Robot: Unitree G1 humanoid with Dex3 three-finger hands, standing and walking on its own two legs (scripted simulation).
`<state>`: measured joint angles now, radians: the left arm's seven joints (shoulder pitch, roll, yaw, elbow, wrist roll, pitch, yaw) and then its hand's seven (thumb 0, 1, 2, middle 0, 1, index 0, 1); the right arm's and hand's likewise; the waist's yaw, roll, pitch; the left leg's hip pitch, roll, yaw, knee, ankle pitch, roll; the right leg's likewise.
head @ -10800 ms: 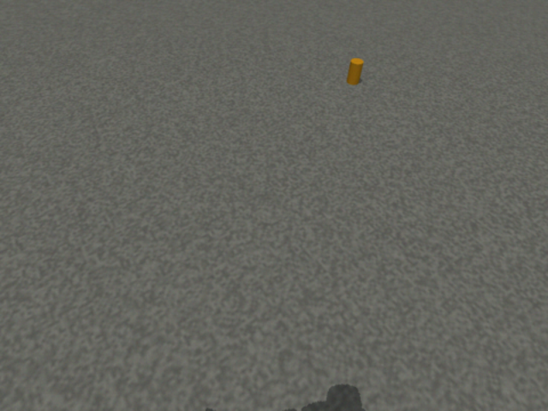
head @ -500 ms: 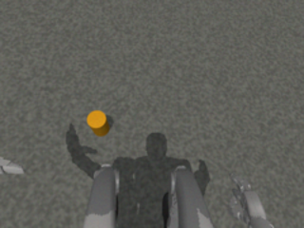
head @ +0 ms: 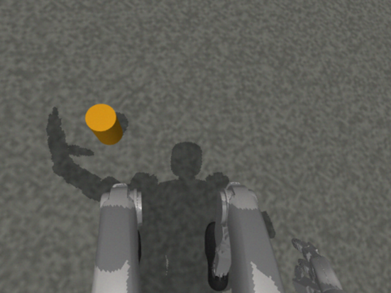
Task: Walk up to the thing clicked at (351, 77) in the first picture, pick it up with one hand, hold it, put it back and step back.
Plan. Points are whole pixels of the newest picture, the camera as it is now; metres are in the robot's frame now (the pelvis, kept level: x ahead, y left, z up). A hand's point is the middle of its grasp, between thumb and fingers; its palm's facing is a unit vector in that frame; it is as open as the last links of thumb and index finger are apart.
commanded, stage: go down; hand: left
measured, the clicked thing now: (105, 126) +0.53 +0.24 -0.37
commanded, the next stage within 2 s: approach in 0.98 s
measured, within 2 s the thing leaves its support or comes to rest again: neither
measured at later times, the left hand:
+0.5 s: hand out of the picture +0.42 +0.42 -0.03, palm faces +0.25 -0.96 -0.10, open 17.0 cm
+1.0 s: hand out of the picture +0.44 +0.43 -0.04, palm faces +0.25 -0.96 -0.08, open 16.9 cm
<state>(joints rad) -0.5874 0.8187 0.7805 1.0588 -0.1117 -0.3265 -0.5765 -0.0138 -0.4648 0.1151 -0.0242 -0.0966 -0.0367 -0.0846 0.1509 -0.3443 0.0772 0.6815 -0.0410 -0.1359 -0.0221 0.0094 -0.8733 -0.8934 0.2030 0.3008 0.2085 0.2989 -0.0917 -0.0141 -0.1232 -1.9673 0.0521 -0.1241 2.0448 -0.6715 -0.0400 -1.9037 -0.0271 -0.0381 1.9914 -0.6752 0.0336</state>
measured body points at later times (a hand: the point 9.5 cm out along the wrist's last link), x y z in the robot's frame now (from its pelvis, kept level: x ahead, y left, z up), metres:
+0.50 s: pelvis -0.01 +0.00 -0.06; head +0.21 +0.06 +0.33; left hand +0.40 +0.47 -0.02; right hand +0.10 -0.28 -0.16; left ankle +0.08 +0.14 -0.41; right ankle +0.09 -0.14 -0.41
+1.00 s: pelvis -0.01 +0.01 -0.07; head +0.22 +0.08 +0.31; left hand +0.42 +0.48 -0.04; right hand +0.10 -0.28 -0.17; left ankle +0.08 +0.14 -0.41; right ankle +0.09 -0.14 -0.41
